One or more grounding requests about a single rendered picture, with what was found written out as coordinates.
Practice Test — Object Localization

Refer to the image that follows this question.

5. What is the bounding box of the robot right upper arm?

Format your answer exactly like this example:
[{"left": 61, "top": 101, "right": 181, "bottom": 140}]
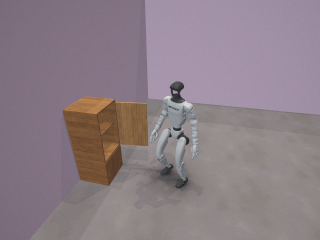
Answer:
[{"left": 161, "top": 96, "right": 171, "bottom": 117}]

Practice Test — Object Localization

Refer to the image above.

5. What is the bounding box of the robot left upper arm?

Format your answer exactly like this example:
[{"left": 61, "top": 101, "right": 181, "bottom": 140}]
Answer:
[{"left": 183, "top": 102, "right": 197, "bottom": 126}]

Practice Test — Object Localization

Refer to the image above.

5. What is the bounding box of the left robot hand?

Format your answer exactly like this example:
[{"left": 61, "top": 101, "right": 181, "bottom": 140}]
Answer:
[{"left": 190, "top": 144, "right": 199, "bottom": 160}]

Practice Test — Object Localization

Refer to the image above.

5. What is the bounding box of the cupboard door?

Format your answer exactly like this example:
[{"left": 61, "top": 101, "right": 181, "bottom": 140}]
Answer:
[{"left": 115, "top": 102, "right": 148, "bottom": 146}]

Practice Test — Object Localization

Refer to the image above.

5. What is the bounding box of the left robot forearm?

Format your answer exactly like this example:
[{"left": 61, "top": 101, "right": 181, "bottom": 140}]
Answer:
[{"left": 191, "top": 120, "right": 199, "bottom": 145}]

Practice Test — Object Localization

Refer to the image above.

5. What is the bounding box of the right robot forearm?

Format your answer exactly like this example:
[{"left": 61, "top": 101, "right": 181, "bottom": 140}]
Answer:
[{"left": 155, "top": 114, "right": 166, "bottom": 130}]

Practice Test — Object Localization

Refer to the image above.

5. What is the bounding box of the robot left shin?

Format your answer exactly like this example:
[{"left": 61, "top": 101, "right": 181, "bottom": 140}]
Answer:
[{"left": 176, "top": 162, "right": 186, "bottom": 181}]

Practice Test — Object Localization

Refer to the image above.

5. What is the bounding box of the right robot hand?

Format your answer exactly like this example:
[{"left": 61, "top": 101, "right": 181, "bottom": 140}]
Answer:
[{"left": 150, "top": 129, "right": 159, "bottom": 143}]

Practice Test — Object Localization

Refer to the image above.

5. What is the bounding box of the robot right foot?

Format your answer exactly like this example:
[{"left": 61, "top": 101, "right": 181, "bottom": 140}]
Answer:
[{"left": 160, "top": 163, "right": 174, "bottom": 175}]

